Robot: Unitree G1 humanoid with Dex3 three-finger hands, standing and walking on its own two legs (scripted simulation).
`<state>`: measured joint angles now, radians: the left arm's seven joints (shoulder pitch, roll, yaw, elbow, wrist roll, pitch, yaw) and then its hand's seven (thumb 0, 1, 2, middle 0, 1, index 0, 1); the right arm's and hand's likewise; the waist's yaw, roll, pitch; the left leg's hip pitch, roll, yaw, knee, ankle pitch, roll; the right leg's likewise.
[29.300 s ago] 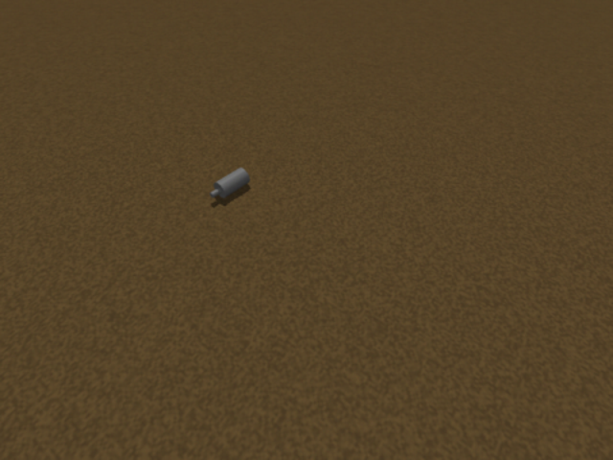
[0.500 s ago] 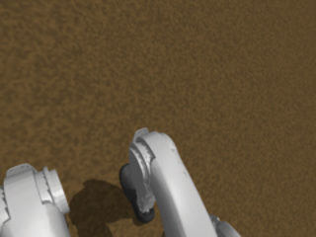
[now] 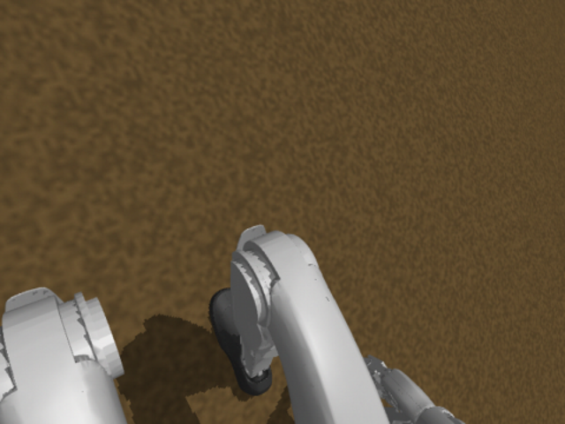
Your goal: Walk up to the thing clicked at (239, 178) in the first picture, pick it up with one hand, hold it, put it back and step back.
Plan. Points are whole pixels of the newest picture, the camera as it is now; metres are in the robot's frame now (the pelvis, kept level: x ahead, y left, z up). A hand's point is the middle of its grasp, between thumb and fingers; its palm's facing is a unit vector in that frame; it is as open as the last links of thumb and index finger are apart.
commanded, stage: rest palm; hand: left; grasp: from above
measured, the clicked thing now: out of the picture +0.46 +0.37 -0.27
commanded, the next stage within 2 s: close in 0.20 s
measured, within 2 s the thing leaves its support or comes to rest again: neither
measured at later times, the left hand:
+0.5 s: hand out of the picture +0.45 +0.34 -0.24, palm faces -0.43 -0.13 -0.89, open 13.0 cm
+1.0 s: hand out of the picture +0.44 +0.34 -0.25, palm faces -0.46 -0.14 -0.88, open 11.6 cm
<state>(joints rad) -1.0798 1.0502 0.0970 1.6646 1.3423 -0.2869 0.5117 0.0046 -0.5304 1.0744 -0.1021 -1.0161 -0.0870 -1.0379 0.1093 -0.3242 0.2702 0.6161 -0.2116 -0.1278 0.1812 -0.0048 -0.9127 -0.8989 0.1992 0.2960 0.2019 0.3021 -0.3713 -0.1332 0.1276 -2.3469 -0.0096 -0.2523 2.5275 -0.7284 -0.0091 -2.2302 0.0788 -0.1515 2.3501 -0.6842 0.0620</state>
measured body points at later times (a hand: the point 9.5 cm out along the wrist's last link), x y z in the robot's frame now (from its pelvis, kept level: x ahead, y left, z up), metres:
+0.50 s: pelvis +0.00 +0.00 +0.00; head +0.27 +0.14 +0.32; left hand +0.47 +0.34 -0.19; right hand +0.06 -0.25 -0.06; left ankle +0.06 +0.12 -0.28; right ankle +0.11 -0.12 -0.28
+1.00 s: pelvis +0.00 +0.00 +0.00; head +0.27 +0.15 +0.32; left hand +0.46 +0.35 -0.20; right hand +0.06 -0.26 -0.05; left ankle +0.06 +0.12 -0.28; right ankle +0.11 -0.12 -0.28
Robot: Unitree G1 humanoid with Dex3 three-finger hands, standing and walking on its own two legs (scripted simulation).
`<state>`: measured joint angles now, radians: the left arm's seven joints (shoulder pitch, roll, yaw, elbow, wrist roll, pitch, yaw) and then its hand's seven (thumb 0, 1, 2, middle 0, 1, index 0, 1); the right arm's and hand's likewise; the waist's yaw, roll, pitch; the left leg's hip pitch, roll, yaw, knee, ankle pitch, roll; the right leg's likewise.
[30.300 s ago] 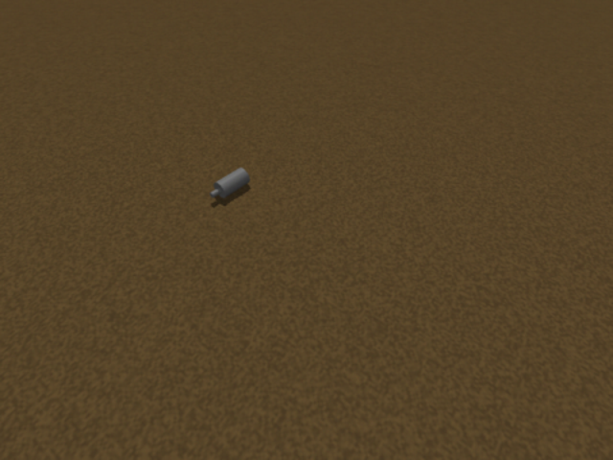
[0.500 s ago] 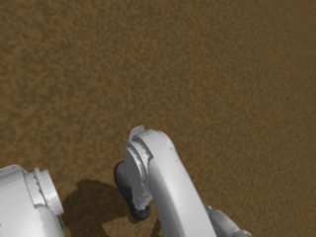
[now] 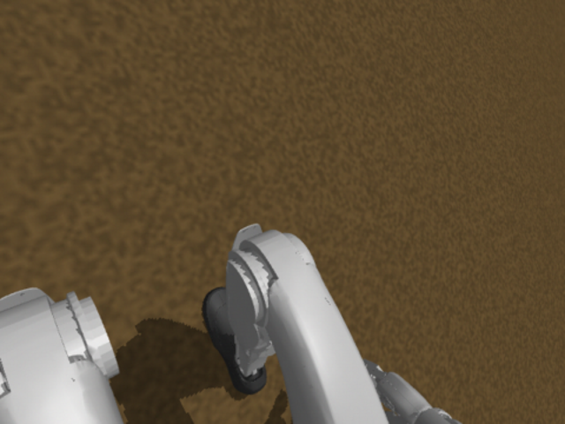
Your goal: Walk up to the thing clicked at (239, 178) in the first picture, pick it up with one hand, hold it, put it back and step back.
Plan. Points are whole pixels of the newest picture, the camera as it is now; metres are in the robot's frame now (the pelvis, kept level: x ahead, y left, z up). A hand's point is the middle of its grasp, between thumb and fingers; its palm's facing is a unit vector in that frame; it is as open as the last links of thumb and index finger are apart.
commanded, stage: close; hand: left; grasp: from above
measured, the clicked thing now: out of the picture +0.45 +0.38 -0.27
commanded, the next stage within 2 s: settle in 0.78 s
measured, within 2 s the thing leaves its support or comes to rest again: leaves its support in 1.16 s
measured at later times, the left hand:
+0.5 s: hand out of the picture +0.45 +0.35 -0.24, palm faces -0.45 -0.14 -0.88, open 11.2 cm
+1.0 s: hand out of the picture +0.45 +0.35 -0.24, palm faces -0.45 -0.14 -0.88, open 11.1 cm
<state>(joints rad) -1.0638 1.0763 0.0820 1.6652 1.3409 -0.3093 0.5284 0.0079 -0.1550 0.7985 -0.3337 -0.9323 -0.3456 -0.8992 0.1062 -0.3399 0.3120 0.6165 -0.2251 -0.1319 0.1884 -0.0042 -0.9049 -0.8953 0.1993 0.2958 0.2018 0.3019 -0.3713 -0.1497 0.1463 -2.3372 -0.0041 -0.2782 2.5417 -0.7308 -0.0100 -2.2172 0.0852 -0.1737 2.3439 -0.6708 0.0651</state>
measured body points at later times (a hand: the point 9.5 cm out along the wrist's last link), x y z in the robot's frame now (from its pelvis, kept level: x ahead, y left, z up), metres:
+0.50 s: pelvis +0.00 +0.00 +0.00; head +0.27 +0.14 +0.32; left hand +0.47 +0.36 -0.19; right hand +0.07 -0.25 -0.05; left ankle +0.06 +0.12 -0.28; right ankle +0.12 -0.12 -0.28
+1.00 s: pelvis +0.00 +0.00 +0.00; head +0.28 +0.14 +0.32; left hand +0.47 +0.36 -0.19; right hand +0.07 -0.26 -0.05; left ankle +0.06 +0.12 -0.28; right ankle +0.12 -0.12 -0.28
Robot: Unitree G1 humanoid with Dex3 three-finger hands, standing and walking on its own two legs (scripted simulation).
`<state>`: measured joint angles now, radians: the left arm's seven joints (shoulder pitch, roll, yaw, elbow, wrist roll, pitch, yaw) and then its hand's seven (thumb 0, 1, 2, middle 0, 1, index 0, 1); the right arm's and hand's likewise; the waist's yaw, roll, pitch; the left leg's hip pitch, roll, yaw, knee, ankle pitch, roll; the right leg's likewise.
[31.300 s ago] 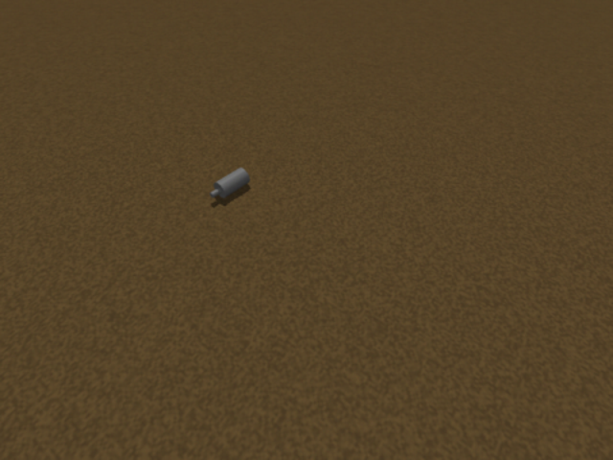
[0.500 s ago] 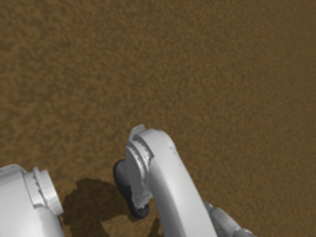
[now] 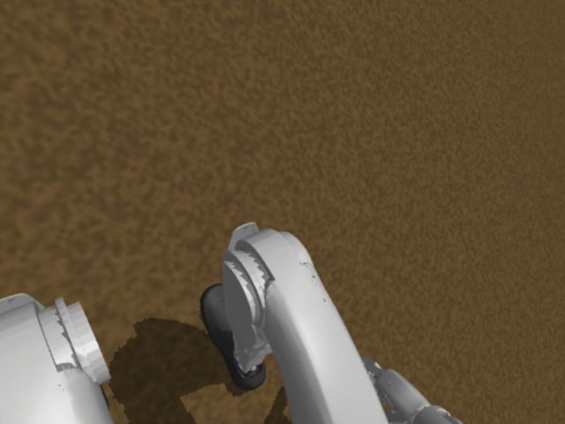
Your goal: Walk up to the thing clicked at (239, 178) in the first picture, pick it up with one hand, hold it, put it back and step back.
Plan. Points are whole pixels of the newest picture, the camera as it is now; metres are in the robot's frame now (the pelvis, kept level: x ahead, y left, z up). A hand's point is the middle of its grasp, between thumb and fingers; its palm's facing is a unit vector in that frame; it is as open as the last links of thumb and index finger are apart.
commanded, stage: settle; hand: left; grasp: from above
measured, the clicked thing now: out of the picture +0.45 +0.38 -0.27
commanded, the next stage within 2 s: lift in 0.80 s
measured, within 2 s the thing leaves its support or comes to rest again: leaves its support in 0.16 s
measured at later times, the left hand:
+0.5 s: hand out of the picture +0.45 +0.38 -0.16, palm faces -0.42 -0.10 -0.90, open 10.9 cm
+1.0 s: hand out of the picture +0.44 +0.37 -0.10, palm faces -0.45 -0.09 -0.89, open 11.0 cm
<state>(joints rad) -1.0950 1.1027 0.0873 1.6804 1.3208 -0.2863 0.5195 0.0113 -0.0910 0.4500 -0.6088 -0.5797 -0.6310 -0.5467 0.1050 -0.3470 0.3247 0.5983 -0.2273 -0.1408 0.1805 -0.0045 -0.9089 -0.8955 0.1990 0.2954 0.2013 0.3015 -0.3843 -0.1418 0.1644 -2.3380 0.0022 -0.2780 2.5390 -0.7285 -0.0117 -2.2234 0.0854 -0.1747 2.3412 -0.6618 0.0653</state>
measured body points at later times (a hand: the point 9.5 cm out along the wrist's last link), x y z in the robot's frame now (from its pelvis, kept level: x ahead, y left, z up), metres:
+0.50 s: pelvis +0.00 +0.00 +0.01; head +0.24 +0.13 +0.37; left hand +0.47 +0.38 -0.11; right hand +0.10 -0.26 -0.06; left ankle +0.06 +0.13 -0.28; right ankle +0.12 -0.12 -0.28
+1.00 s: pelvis -0.01 +0.00 +0.04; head +0.22 +0.11 +0.41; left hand +0.46 +0.37 -0.05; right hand +0.08 -0.27 -0.05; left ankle +0.06 +0.13 -0.28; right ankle +0.12 -0.12 -0.28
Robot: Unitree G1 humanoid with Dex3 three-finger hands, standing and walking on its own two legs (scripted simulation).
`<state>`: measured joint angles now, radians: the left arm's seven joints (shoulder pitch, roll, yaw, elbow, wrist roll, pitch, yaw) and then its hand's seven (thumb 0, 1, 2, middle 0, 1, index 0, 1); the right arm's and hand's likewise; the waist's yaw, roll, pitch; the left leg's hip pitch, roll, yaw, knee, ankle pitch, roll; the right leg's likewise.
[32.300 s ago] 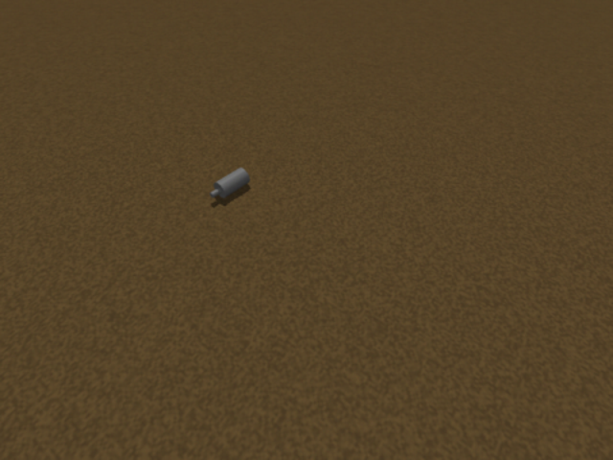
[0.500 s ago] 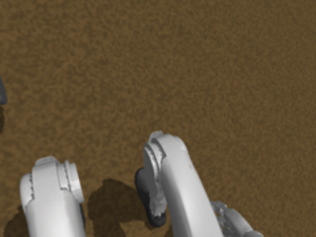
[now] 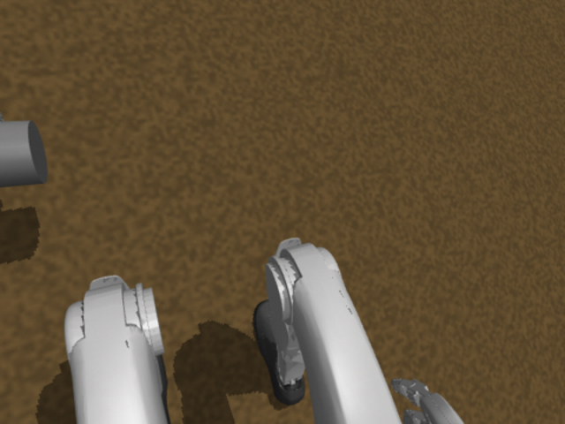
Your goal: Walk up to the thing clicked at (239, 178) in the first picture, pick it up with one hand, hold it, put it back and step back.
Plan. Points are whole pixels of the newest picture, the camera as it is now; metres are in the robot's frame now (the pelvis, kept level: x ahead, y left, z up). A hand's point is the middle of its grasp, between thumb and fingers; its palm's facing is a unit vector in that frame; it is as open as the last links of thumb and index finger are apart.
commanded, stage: lift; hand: left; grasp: from above
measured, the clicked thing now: out of the picture +0.49 +0.35 -0.17
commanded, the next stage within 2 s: hold in 1.64 s
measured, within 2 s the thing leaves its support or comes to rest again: neither
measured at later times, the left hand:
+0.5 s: hand out of the picture +0.43 +0.33 -0.02, palm faces -0.46 -0.09 -0.88, open 11.0 cm
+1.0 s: hand out of the picture +0.35 +0.29 +0.19, palm faces -0.44 -0.12 -0.89, open 11.0 cm
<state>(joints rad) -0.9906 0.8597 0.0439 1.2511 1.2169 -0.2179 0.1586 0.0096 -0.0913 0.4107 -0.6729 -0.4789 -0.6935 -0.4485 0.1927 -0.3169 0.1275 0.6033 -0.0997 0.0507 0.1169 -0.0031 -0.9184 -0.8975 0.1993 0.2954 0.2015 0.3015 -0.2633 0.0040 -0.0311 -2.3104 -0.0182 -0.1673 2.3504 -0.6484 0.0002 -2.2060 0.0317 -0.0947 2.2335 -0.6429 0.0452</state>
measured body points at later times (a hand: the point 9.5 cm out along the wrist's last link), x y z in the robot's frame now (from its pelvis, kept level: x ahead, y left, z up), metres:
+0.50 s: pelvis +0.00 +0.00 +0.08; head +0.20 +0.07 +0.48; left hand +0.45 +0.33 +0.03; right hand +0.11 -0.26 -0.03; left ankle +0.08 +0.12 -0.31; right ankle +0.11 -0.13 -0.31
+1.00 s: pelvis +0.02 +0.00 +0.26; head +0.12 +0.03 +0.70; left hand +0.37 +0.30 +0.24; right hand +0.16 -0.25 +0.14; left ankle +0.08 +0.12 -0.31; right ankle +0.11 -0.13 -0.31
